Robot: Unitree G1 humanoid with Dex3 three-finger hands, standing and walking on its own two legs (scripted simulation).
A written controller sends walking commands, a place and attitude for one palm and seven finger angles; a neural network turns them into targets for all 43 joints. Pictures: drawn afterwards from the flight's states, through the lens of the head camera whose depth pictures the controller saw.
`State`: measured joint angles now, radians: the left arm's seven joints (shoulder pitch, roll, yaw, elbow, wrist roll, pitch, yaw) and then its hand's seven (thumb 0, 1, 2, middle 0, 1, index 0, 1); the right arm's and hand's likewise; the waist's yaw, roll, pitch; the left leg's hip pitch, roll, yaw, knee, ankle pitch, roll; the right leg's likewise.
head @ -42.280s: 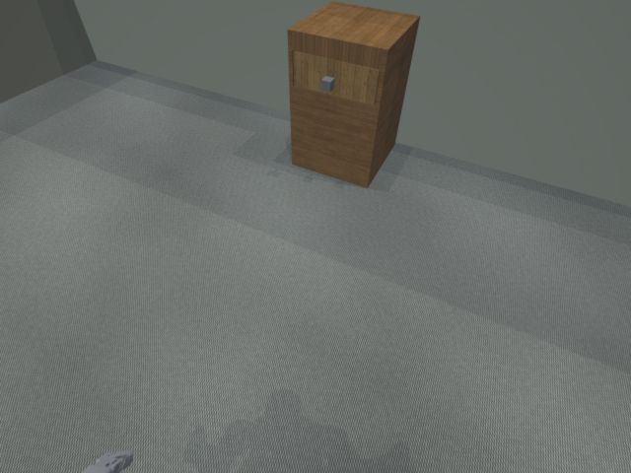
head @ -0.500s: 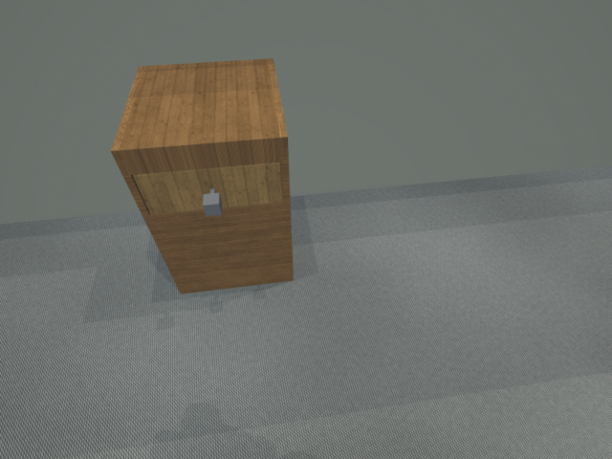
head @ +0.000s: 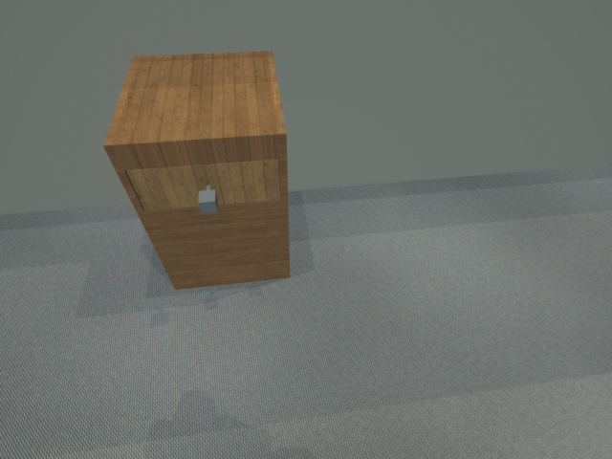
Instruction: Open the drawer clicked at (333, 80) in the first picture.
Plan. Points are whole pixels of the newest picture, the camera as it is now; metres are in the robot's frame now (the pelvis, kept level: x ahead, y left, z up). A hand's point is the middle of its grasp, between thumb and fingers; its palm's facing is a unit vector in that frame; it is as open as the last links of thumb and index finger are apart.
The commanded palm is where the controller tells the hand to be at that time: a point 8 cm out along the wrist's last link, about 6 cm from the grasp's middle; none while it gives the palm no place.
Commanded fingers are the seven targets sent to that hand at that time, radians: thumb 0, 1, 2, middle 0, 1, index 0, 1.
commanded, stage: look to check the result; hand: left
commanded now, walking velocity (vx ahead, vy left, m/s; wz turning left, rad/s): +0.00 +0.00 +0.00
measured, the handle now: (208, 196) +0.76 +0.30 -0.25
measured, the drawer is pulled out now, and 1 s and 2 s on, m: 0.00 0.00 0.00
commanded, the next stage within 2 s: turn to face it in 0.34 s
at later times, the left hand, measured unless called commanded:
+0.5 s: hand out of the picture +0.00 +0.16 -0.18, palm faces +0.04 -0.98 -0.17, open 7.4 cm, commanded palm none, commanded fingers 0.00 0.90 0.90 -0.20 -0.30 -0.20 -0.30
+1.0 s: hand out of the picture -0.01 +0.17 -0.18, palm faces +0.14 -0.97 -0.19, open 7.4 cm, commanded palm none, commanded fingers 0.00 0.90 0.90 -0.20 -0.30 -0.20 -0.30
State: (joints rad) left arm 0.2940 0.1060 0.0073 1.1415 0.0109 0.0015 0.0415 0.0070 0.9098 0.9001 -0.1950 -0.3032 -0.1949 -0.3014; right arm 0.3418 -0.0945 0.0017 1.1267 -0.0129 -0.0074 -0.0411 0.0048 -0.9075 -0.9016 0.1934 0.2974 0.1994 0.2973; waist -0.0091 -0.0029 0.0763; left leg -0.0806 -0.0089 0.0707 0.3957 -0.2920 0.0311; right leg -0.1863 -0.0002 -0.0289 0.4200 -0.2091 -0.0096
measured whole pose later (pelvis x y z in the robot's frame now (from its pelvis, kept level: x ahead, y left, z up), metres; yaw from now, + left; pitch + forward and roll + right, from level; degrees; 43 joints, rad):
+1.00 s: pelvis +0.00 +0.00 -0.01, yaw +5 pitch -1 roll +0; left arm 0.24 0.14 0.04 1.09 0.01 0.02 0.04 0.01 0.91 0.90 -0.20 -0.30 -0.20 -0.30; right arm 0.29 -0.11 -0.02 1.09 -0.01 0.02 -0.03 0.01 -0.91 -0.90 0.19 0.30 0.20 0.30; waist -0.01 -0.01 0.10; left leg -0.15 -0.04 -0.01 0.50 -0.33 0.03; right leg -0.22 -0.04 -0.11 0.51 -0.27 -0.01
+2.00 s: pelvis +0.29 -0.03 -0.01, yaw +11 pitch +1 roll +1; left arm 0.20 0.15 0.07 0.99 0.02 -0.01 0.03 0.00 0.95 0.90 -0.20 -0.30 -0.20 -0.30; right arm 0.13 -0.16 -0.05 0.96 -0.01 0.02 -0.02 0.00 -0.91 -0.90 0.19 0.30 0.20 0.30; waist 0.01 0.01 0.14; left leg -0.45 0.03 0.00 0.81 -0.40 -0.01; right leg -0.25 0.04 -0.11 0.49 -0.27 -0.10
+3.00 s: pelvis +0.34 -0.08 +0.00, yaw +10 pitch +0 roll +0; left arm 0.17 0.17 0.03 1.06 0.00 0.01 0.02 -0.01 0.93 0.90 -0.20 -0.30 -0.20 -0.30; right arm 0.27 -0.13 -0.01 1.10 -0.02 0.01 -0.03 0.01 -0.92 -0.90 0.20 0.30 0.20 0.30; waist -0.01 -0.01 0.06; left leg -0.15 0.03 0.00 0.41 -0.26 -0.03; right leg -0.16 0.02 -0.03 0.42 -0.25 -0.03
